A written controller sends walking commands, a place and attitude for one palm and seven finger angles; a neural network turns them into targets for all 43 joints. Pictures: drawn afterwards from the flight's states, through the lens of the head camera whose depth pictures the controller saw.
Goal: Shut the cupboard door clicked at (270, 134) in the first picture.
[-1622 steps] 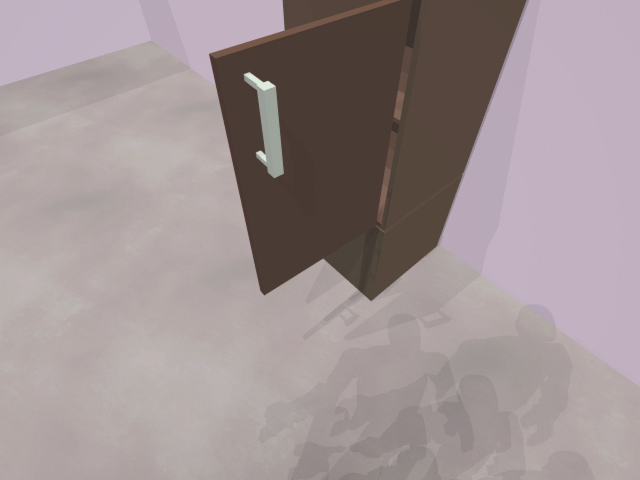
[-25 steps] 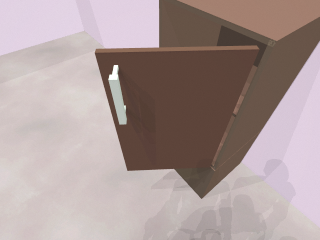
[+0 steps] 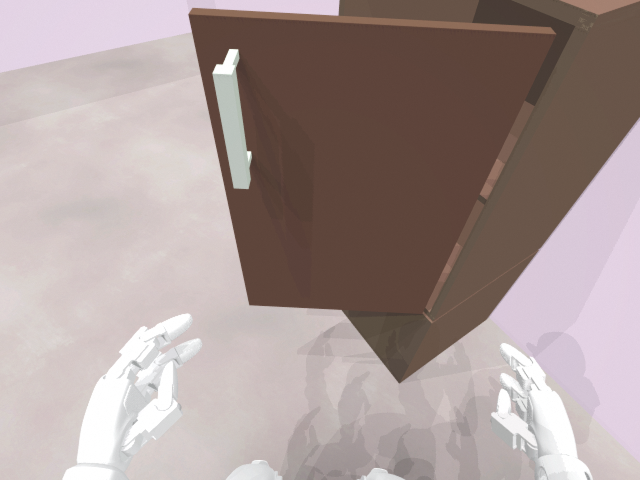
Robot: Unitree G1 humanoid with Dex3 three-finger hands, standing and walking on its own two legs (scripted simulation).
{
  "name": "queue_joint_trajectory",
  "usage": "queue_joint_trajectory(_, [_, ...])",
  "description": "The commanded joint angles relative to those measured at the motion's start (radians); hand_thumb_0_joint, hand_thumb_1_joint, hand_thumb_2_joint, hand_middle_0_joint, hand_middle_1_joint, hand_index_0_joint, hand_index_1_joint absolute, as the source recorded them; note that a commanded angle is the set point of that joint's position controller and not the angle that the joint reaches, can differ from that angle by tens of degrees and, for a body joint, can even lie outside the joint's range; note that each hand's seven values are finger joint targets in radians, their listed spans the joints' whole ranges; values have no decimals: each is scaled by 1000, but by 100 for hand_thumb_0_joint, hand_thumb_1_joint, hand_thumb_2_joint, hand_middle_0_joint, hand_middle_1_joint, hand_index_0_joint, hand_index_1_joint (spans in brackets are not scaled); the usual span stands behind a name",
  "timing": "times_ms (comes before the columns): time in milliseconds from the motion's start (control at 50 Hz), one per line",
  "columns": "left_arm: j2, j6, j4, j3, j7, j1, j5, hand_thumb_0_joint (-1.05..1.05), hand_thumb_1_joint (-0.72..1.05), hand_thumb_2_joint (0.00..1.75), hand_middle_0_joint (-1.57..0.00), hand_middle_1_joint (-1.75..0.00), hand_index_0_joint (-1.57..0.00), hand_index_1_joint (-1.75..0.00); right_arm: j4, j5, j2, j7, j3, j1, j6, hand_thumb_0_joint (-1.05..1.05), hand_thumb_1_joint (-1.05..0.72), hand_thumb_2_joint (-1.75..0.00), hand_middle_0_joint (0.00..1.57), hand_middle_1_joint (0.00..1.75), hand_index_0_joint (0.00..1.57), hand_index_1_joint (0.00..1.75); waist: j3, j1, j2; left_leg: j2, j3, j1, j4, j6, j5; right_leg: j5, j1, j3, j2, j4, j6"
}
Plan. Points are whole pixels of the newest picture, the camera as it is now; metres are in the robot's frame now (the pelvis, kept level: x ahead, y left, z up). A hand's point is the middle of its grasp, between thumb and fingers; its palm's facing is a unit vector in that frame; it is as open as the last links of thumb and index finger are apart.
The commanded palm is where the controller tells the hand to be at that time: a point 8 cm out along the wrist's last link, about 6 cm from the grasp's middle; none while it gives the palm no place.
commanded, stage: raise the hand and make a fist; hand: left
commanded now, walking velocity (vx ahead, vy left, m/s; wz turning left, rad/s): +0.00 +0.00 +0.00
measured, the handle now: (237, 123) +0.47 +0.14 +0.20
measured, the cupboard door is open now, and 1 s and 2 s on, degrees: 54 54 54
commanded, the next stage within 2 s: bring the fist close to the handle in 1.52 s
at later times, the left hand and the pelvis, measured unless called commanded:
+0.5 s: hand (123, 351) +0.22 +0.21 +0.12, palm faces +0.07 -1.00 -0.04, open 3.9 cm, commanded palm +0.18 +0.26 +0.12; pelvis +0.01 +0.02 +0.02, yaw +1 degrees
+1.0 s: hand (80, 290) +0.24 +0.23 +0.19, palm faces +0.08 -1.00 -0.06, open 3.1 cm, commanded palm +0.21 +0.28 +0.19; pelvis +0.02 +0.03 +0.05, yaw +1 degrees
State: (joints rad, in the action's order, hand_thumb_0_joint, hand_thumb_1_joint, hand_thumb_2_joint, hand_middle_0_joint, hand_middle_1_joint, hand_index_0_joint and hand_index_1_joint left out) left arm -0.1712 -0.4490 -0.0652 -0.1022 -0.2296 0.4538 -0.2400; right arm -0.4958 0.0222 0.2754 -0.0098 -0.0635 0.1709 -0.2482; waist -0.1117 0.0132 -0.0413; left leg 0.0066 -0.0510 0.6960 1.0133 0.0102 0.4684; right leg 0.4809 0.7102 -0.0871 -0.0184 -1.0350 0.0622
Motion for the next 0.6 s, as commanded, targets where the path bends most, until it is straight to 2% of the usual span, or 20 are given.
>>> queue_joint_trajectory(0, [-171,-80,467,-125,61,-130,-35,0,90,90,-57,-70,-57,-70,170,-5,69,-29,-3,0,-36,0,-90,-90,20,30,20,30,-146,-16,86,-32,53,1,-57,18,-130,-42,-118,215,-24,280,-55])
queue_joint_trajectory(40, [-175,-133,549,-78,47,-222,-30,0,90,90,-60,-74,-60,-74,147,-8,76,-42,9,20,-51,0,-90,-90,20,30,20,30,-165,-60,88,-19,72,-30,-32,26,-162,-112,-89,198,-11,255,-56])
queue_joint_trajectory(60, [-163,-141,523,-59,27,-207,-36,0,90,90,-62,-76,-62,-76,127,-9,79,-46,12,31,-60,0,-90,-90,20,30,20,30,-172,-66,112,-16,76,-41,-29,25,-170,-141,-88,188,-9,248,-54])
queue_joint_trajectory(100, [-151,-115,454,-30,-23,-163,-48,0,90,90,-66,-80,-66,-80,112,-1,89,-55,19,36,-67,0,-90,-90,20,30,20,30,-142,-73,97,-11,81,-39,-41,25,-157,-128,-79,160,3,252,-53])
queue_joint_trajectory(140, [-157,-33,372,-27,-66,-120,-56,0,90,90,-69,-84,-69,-84,110,12,95,-64,27,26,-62,0,-90,-90,20,30,20,30,-104,-57,99,-12,84,-31,-67,26,-143,-91,-102,168,3,291,-55])
queue_joint_trajectory(160, [-164,16,354,-35,-78,-105,-61,0,90,90,-71,-86,-71,-86,116,18,94,-67,29,28,-57,0,-90,-90,20,30,20,30,-106,-49,68,-14,82,-27,-84,24,-136,-76,-134,173,-6,315,-61])
queue_joint_trajectory(220, [-205,140,358,-129,-66,-45,-81,0,90,90,-77,-92,-77,-92,138,24,79,-76,30,9,-38,0,-90,-90,20,30,20,30,-160,6,11,-19,81,-49,-136,18,-164,-102,-248,182,-27,351,-73])
queue_joint_trajectory(240, [-232,165,352,-184,-48,-22,-86,0,90,90,-79,-94,-79,-94,139,20,71,-76,33,-6,-32,0,-90,-90,20,30,20,30,-173,35,6,-20,84,-57,-153,14,-193,-147,-290,169,-26,341,-70])
queue_joint_trajectory(280, [-209,174,404,-199,-18,-11,-98,0,90,90,-82,-98,-82,-98,143,15,53,-73,39,-8,-29,0,-90,-90,20,30,20,30,-180,47,12,-18,87,-90,-191,8,-239,-247,-324,142,-26,329,-70])
queue_joint_trajectory(340, [-190,144,440,-187,18,-4,-94,0,90,90,-88,-104,-88,-104,136,7,54,-67,44,-11,-37,0,-90,-90,20,30,20,30,-140,49,11,-13,92,-135,-233,10,-289,-330,-315,86,-2,307,-59])
queue_joint_trajectory(400, [-157,111,484,-122,20,-16,-80,0,90,90,-93,-110,-93,-110,128,5,66,-57,47,15,-58,0,-90,-90,20,30,20,30,-122,28,67,-12,88,-189,-264,12,-296,-307,-279,47,15,303,-46])
queue_joint_trajectory(420, [-151,111,480,-106,18,-18,-77,0,90,90,-95,-112,-95,-112,128,6,72,-56,47,21,-64,0,-90,-90,20,30,20,30,-106,18,53,-11,91,-192,-272,12,-283,-289,-265,40,18,308,-46])
queue_joint_trajectory(500, [-174,136,490,-116,16,-36,-72,0,90,90,-102,-120,-102,-120,124,14,84,-60,46,27,-73,0,-90,-90,20,30,20,30,-84,19,46,-10,93,-212,-304,12,-242,-228,-268,36,19,337,-43])
queue_joint_trajectory(540, [-195,150,522,-129,27,-63,-67,0,90,90,-106,-124,-106,-124,120,17,88,-63,47,20,-75,0,-90,-90,20,30,20,30,-82,23,65,-7,98,-237,-322,12,-243,-228,-284,32,21,345,-39])
queue_joint_trajectory(580, [-186,165,557,-122,39,-95,-65,0,90,90,-110,-128,-110,-128,124,19,86,-65,52,19,-78,0,-90,-90,20,30,20,30,-94,23,88,-6,102,-269,-347,10,-241,-229,-296,20,22,350,-39])
